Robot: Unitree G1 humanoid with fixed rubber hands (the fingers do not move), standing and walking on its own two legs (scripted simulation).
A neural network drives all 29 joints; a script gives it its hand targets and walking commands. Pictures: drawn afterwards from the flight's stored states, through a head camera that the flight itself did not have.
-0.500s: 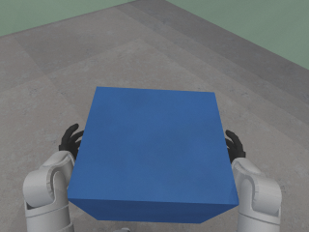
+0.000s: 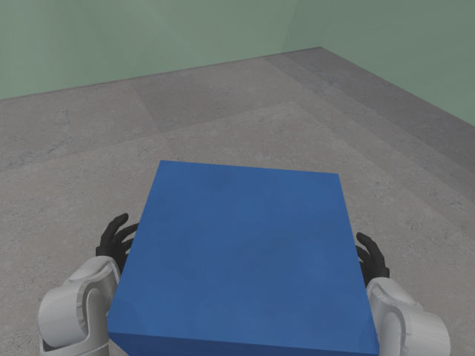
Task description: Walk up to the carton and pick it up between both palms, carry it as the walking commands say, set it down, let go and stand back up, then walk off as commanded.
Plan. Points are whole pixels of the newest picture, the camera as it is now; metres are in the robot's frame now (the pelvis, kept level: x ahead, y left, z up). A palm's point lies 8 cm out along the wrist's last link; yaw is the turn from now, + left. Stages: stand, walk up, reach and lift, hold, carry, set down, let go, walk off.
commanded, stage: carry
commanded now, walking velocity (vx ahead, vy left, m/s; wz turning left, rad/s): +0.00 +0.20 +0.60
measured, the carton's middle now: (240, 277) +0.26 +0.00 +0.02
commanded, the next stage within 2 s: none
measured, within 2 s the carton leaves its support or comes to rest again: neither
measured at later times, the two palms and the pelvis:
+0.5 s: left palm out of the picture +0.14 +0.33 +0.10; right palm (276, 287) +0.21 -0.04 +0.10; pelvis -0.06 +0.09 +0.01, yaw +11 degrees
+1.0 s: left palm out of the picture +0.10 +0.33 +0.12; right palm (281, 306) +0.18 -0.05 +0.11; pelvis -0.09 +0.09 +0.02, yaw +12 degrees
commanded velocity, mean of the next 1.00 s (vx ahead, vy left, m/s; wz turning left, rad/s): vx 0.00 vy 0.02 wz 0.05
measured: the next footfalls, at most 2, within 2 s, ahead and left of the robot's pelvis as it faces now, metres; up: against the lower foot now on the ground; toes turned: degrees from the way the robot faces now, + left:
right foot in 0.12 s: +0.02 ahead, -0.11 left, +0.00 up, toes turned -7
left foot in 0.30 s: +0.06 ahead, +0.18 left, +0.00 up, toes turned +3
